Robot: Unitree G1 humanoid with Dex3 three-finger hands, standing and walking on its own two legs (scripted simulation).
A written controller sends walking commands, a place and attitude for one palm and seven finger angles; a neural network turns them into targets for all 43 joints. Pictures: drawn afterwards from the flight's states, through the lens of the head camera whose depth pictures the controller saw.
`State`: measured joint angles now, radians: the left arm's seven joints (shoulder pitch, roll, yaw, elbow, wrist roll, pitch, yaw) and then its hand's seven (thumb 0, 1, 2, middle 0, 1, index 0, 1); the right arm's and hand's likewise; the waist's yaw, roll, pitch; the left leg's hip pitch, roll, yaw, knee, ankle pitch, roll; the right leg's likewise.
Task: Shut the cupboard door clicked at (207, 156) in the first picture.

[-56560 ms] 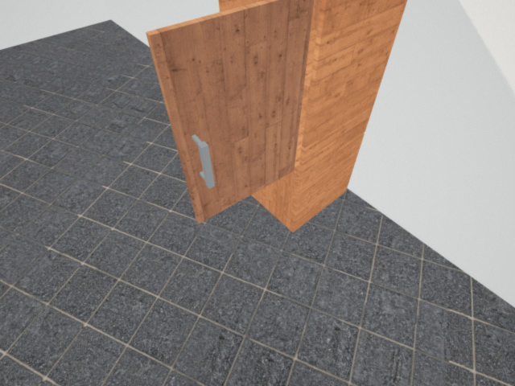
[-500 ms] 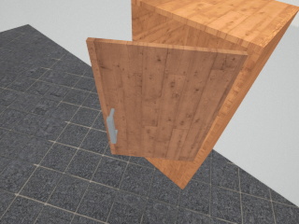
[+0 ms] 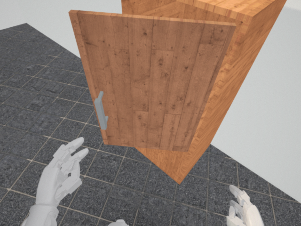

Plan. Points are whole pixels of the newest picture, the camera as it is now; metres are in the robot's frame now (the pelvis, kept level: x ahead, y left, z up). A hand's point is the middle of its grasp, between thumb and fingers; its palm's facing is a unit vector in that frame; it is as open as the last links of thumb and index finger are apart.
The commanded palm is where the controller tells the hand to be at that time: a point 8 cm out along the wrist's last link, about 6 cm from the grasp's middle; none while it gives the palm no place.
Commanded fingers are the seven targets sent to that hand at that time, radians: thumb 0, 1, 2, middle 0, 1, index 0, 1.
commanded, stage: raise the hand and make a fist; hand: left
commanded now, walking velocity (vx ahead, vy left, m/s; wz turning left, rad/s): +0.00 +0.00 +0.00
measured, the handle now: (102, 111) +0.50 +0.18 -0.02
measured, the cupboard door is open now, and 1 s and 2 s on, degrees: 36 36 36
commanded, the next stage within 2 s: bring the fist close to the handle in 1.60 s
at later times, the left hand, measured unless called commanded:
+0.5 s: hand (81, 189) +0.23 +0.19 -0.02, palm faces -0.07 -1.00 +0.02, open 4.2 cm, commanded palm +0.19 +0.25 -0.02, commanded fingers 0.00 0.90 0.90 -0.95 -1.12 -0.95 -1.12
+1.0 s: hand (66, 191) +0.22 +0.22 -0.01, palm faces -0.03 -1.00 -0.01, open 3.1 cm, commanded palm +0.20 +0.27 -0.02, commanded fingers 0.00 0.90 0.90 -1.30 -1.50 -1.30 -1.50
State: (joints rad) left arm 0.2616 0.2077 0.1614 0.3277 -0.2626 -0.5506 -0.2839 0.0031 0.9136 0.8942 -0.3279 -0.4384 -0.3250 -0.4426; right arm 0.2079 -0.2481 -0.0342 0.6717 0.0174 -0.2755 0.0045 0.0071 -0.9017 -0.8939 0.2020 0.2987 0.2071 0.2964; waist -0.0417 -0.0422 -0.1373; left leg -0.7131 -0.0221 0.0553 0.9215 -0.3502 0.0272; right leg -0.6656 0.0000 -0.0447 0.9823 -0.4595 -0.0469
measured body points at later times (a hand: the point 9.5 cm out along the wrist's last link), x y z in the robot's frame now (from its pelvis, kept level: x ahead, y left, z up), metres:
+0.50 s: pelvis +0.01 +0.00 -0.06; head +0.09 +0.00 +0.39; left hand +0.23 +0.24 -0.02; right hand +0.19 -0.21 -0.15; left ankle +0.06 +0.10 -0.68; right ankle +0.02 -0.09 -0.68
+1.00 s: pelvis +0.00 +0.04 -0.06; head +0.07 +0.06 +0.39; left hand +0.21 +0.27 -0.01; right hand +0.21 -0.19 -0.12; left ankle +0.06 +0.10 -0.68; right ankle +0.02 -0.09 -0.68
